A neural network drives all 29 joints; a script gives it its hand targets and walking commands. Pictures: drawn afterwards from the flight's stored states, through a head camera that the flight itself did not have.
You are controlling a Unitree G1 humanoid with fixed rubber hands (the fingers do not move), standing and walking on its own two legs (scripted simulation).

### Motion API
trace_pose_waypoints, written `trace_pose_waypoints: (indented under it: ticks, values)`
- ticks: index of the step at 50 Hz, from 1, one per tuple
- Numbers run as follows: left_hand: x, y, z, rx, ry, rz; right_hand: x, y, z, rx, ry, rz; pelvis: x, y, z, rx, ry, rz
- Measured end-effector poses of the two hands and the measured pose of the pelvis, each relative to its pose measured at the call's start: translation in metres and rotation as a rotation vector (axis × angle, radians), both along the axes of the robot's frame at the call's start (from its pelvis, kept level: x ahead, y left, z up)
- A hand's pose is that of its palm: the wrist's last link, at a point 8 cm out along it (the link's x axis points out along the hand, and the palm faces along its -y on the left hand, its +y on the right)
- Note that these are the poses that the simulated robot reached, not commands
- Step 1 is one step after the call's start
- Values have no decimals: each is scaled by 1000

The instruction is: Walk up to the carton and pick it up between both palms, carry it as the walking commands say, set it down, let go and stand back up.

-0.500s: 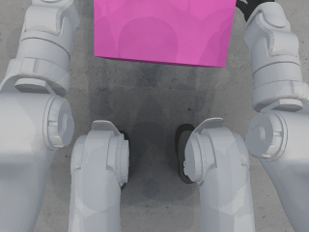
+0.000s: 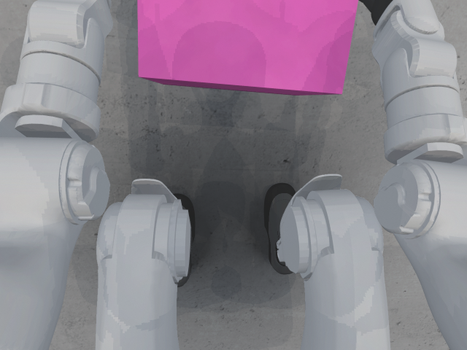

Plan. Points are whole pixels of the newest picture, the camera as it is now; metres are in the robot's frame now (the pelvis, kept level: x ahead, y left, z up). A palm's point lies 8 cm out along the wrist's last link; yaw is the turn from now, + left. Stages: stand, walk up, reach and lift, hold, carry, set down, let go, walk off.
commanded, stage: set down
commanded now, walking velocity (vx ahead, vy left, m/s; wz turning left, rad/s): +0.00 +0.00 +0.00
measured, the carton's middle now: out of the picture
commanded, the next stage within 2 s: let go in 1.96 s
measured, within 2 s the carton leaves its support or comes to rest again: neither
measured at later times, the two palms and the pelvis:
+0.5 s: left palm out of the picture +0.58 +0.19 -0.16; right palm out of the picture +0.54 -0.20 -0.17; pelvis +0.00 +0.00 +0.00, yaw +0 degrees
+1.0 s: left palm out of the picture +0.59 +0.20 -0.06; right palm out of the picture +0.56 -0.21 -0.06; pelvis +0.01 +0.00 +0.05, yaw +0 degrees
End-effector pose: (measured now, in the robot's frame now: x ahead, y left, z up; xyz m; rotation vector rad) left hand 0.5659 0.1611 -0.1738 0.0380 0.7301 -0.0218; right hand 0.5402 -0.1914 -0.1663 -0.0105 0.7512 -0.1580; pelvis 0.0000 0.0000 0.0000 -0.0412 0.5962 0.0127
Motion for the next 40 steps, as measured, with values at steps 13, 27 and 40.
trace_pose_waypoints:
  ticks: [13, 27, 40]
  values:
    - [-2, 8, -9, 51, 12, 34, 0, 3, -4, -33, 2, -24, -2, -2, 4, 1, -1, -3]
    - [11, 29, 7, 57, -2, 87, 0, -15, 0, -54, 17, -45, -1, -5, 3, -1, 43, 1]
    - [16, 38, 32, 65, -78, 99, 17, -17, 37, -50, -86, -51, -3, -5, 8, 2, 55, -9]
